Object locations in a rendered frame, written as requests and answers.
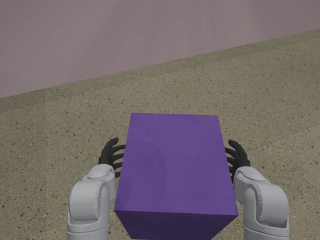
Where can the robot left hand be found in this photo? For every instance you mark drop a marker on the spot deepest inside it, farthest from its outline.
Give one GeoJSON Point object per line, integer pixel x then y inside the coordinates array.
{"type": "Point", "coordinates": [107, 156]}

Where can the robot left forearm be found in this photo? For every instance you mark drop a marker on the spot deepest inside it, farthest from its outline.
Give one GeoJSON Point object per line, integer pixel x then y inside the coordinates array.
{"type": "Point", "coordinates": [88, 213]}

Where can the robot right hand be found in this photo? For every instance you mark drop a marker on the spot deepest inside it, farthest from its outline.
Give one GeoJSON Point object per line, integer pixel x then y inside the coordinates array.
{"type": "Point", "coordinates": [240, 158]}

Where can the carton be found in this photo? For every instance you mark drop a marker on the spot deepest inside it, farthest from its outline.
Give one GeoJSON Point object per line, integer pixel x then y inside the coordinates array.
{"type": "Point", "coordinates": [175, 182]}

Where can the robot right forearm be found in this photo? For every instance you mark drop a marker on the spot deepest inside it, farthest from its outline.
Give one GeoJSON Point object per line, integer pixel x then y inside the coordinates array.
{"type": "Point", "coordinates": [265, 206]}

